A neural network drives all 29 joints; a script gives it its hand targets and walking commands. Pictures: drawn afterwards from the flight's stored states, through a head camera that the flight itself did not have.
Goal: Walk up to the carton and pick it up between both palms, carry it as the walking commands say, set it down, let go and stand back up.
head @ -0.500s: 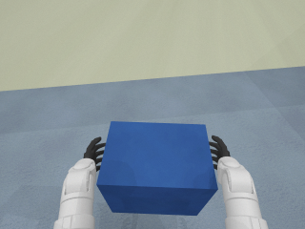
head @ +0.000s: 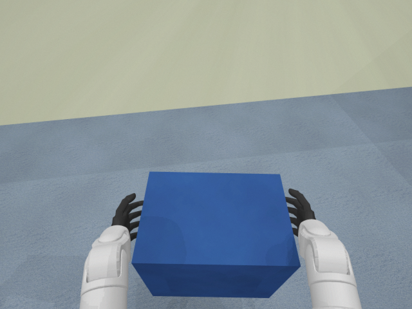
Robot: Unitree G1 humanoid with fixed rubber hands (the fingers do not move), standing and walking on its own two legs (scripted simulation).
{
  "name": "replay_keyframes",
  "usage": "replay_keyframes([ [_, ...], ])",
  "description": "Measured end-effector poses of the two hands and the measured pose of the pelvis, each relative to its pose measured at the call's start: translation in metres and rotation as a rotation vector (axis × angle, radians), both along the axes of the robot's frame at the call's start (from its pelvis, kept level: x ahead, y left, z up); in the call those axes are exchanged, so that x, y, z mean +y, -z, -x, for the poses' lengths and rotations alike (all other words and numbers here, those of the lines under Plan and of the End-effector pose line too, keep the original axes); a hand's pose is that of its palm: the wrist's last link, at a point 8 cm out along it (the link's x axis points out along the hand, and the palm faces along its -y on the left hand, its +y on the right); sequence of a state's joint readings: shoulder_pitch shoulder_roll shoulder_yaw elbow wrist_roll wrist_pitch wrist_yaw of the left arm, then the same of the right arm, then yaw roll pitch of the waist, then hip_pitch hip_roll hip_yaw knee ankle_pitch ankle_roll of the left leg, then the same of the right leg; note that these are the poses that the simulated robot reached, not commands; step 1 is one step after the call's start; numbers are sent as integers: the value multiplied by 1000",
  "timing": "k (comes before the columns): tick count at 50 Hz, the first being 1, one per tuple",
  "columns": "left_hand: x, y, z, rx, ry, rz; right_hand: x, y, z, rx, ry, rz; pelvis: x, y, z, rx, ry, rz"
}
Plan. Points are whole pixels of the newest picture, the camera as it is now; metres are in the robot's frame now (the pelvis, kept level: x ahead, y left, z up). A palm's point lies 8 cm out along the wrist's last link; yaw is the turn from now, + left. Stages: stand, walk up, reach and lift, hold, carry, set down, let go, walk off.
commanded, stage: hold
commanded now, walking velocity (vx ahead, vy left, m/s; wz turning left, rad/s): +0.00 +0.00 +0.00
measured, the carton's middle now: (212, 238) +0.27 +0.00 -0.04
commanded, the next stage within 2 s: carry in 1.18 s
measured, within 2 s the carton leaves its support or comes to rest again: neither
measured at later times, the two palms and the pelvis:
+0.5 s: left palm (123, 231) +0.26 +0.18 +0.03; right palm (307, 224) +0.26 -0.18 +0.03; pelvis -0.01 -0.01 +0.00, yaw +0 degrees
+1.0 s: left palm (121, 232) +0.26 +0.18 +0.02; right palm (303, 225) +0.26 -0.18 +0.02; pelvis +0.00 +0.00 +0.00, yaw +0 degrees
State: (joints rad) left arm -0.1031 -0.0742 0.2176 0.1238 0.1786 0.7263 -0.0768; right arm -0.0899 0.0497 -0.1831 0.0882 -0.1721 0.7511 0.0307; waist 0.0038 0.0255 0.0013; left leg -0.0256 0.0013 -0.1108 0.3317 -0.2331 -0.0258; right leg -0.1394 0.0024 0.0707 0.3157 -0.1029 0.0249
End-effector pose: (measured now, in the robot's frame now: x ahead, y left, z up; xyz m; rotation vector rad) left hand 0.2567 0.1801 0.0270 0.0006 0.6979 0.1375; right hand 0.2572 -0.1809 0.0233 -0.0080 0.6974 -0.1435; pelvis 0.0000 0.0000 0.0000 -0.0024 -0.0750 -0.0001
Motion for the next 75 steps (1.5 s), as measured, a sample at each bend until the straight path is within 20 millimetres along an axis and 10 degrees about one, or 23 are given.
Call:
replay_keyframes([
  [63, -3, 1, -5, -27, 9, 13, -3, -3, 0, -27, 22, -3, -1, 12, 4, 39, 42, -8],
  [69, -30, -3, -18, -40, 81, 46, -28, -9, 19, -39, 103, 14, -25, 25, 11, 79, 154, 9],
  [75, -104, -1, -29, -8, 184, 83, -94, -8, 54, -18, 254, -10, -67, 40, 14, 92, 261, 15],
])
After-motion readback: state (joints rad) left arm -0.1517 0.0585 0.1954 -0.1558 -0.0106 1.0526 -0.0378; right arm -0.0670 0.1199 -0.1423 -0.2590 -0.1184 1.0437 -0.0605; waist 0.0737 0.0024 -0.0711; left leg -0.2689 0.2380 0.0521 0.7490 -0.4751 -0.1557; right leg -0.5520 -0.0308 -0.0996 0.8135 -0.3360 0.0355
